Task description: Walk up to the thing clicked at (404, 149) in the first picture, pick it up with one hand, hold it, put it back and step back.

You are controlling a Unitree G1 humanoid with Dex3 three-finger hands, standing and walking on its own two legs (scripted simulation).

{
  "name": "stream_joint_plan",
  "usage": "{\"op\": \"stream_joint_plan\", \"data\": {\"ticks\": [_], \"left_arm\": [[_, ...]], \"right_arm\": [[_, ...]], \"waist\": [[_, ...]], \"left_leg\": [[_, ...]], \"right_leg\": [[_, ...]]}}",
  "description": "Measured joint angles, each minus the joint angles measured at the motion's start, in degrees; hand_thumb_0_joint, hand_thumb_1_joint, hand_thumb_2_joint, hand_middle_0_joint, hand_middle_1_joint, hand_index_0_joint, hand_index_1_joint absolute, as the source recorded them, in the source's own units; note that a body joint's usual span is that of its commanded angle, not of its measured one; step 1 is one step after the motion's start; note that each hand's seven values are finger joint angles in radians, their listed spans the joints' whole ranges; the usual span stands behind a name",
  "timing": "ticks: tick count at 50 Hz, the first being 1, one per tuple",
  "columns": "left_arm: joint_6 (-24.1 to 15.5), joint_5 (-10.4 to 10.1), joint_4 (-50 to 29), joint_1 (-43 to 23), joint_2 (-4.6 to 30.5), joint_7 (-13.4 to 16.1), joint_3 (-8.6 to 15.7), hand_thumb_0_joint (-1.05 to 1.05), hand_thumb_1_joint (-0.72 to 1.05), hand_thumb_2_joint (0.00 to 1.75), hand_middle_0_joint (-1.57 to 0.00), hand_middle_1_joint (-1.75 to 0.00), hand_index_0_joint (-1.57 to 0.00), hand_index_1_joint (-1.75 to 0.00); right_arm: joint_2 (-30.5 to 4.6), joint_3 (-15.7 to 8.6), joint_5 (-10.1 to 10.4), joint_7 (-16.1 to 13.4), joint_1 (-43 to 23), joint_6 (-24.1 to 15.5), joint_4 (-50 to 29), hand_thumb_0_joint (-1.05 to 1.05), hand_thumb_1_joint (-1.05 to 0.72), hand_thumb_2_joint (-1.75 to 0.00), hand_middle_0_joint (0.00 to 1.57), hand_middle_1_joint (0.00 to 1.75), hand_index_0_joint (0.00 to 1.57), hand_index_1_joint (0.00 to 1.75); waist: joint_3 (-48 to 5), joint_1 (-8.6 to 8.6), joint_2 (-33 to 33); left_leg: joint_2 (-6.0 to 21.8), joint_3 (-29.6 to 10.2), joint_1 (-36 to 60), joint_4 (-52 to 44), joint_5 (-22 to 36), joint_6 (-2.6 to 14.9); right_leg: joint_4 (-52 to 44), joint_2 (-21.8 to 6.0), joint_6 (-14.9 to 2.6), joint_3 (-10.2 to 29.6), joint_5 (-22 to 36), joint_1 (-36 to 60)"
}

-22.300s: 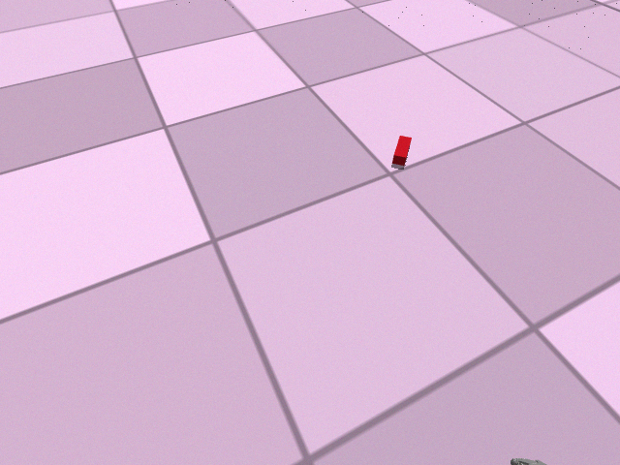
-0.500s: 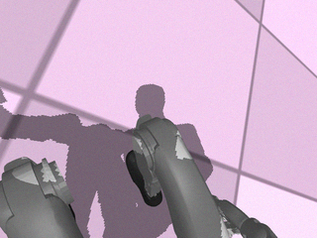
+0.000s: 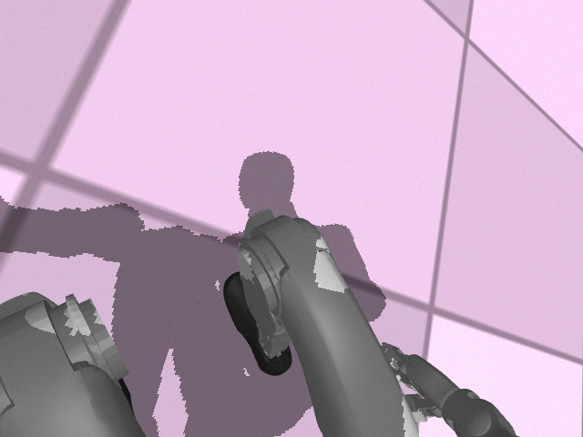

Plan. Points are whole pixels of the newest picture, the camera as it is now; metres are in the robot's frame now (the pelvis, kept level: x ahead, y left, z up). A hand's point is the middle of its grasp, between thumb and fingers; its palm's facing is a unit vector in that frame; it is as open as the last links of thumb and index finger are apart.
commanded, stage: close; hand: left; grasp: from above
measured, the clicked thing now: out of the picture +0.45 +0.34 -0.28
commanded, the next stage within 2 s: settle in 1.06 s
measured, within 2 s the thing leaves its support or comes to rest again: leaves its support in 1.40 s
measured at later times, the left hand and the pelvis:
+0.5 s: hand out of the picture +0.43 +0.33 -0.25, palm faces -0.44 -0.15 -0.89, open 11.0 cm; pelvis +0.00 +0.00 +0.00, yaw +0 degrees
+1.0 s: hand out of the picture +0.43 +0.34 -0.25, palm faces -0.45 -0.16 -0.88, open 9.2 cm; pelvis +0.00 +0.00 +0.00, yaw +0 degrees
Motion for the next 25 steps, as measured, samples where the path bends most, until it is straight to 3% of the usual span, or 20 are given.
{"op": "stream_joint_plan", "data": {"ticks": [12,18,25], "left_arm": [[-1.5,-1.5,-4.3,2.1,0.2,-4.7,0.1,0.00,-0.28,0.86,-0.29,-0.81,-0.27,-0.82],[-3.3,-0.7,-4.0,2.6,-0.4,-4.4,-0.6,0.00,-0.19,0.83,-0.33,-0.82,-0.32,-0.82],[-4.1,1.4,-2.8,2.1,-0.6,-2.0,-0.6,0.00,-0.07,0.80,-0.39,-0.83,-0.40,-0.81]], "right_arm": [[0.5,0.2,-0.1,0.1,1.3,1.8,0.5,0.00,-0.89,-0.90,0.21,0.30,0.20,0.30],[1.2,0.3,-0.4,-0.1,0.9,2.6,0.1,0.00,-0.89,-0.90,0.21,0.30,0.20,0.30],[1.2,0.5,-0.7,-0.2,0.3,2.2,-0.5,0.00,-0.89,-0.90,0.21,0.30,0.20,0.30]], "waist": [[0.2,1.09,0.7],[-0.1,1.54,1.0],[0.2,1.31,0.5]], "left_leg": [[-0.5,-0.4,0.4,0.0,-0.8,-0.48],[-0.5,-0.5,0.4,0.0,-0.6,-0.45],[-0.5,-0.4,0.4,0.2,0.0,-0.35]], "right_leg": [[0.1,-0.6,-0.32,-0.5,-1.0,0.7],[0.0,-0.6,-0.29,-0.5,-0.8,0.7],[0.3,-0.5,-0.39,-0.5,-0.2,0.6]]}}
